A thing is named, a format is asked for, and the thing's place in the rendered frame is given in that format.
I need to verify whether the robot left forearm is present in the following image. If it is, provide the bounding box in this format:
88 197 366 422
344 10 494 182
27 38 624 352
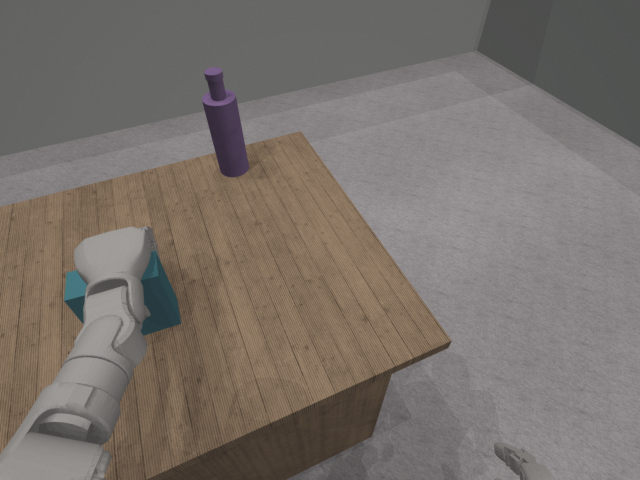
0 273 147 474

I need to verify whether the table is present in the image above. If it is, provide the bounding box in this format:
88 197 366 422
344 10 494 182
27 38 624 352
0 131 452 480

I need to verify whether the sponge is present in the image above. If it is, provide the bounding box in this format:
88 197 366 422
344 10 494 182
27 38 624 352
64 251 181 336

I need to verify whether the robot right hand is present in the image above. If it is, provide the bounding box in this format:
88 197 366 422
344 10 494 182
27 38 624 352
494 442 555 480

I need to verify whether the robot left upper arm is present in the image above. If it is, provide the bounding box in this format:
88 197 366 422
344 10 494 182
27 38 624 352
0 432 112 480

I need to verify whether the robot left hand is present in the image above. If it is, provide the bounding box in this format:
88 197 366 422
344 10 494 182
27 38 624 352
74 226 160 320

